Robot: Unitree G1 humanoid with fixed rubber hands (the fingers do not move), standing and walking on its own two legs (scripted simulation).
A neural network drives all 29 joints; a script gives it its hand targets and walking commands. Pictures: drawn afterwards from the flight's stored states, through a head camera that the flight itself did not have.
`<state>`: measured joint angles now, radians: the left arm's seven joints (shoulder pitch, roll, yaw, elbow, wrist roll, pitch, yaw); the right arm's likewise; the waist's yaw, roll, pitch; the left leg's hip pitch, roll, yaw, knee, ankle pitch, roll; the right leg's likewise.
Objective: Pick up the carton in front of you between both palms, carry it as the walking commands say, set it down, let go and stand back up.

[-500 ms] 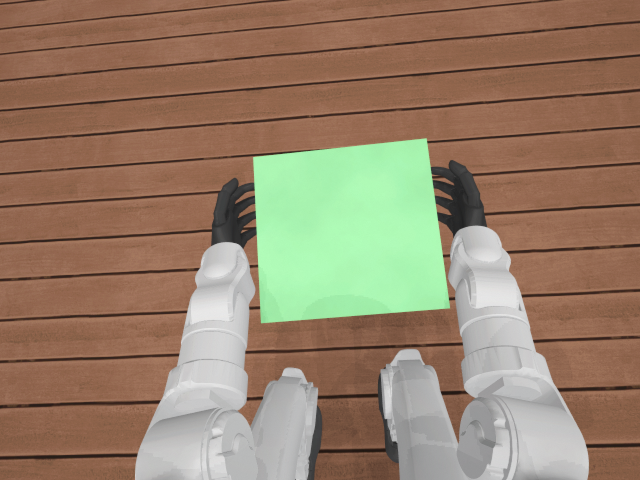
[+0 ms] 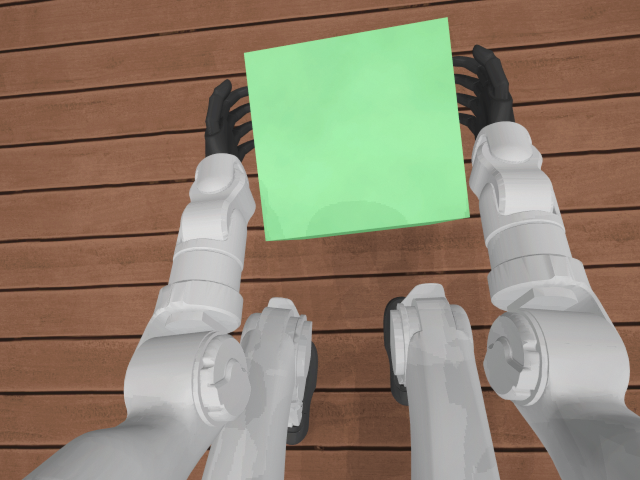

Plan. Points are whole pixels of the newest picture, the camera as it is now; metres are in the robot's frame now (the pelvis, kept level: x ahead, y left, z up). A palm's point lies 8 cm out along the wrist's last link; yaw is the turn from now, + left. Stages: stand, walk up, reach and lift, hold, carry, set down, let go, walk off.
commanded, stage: set down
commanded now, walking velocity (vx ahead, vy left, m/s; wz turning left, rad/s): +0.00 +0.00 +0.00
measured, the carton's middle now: (356, 157) +0.49 -0.05 -0.19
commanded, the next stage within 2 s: none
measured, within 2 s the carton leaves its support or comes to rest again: rests again in 0.78 s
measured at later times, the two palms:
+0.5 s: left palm (257, 166) +0.51 +0.09 -0.23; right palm (464, 135) +0.51 -0.21 -0.23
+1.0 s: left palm (258, 172) +0.50 +0.10 -0.25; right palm (463, 143) +0.51 -0.21 -0.25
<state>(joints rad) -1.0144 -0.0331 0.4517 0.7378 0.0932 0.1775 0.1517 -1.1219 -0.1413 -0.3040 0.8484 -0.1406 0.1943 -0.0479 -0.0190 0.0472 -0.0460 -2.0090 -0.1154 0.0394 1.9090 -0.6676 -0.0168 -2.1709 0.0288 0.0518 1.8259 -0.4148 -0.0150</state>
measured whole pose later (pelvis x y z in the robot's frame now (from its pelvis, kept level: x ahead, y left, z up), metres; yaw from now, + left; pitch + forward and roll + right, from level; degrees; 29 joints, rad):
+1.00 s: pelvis -0.02 +0.01 -0.10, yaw +1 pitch +35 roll +2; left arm -1.33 0.05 0.38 0.91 0.04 0.18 0.14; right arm -1.44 -0.37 -0.26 1.14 -0.02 0.15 0.02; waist -0.03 0.06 0.32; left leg -2.20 -0.18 0.03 2.25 -0.66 -0.03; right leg -2.34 -0.03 0.02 2.13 -0.41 -0.03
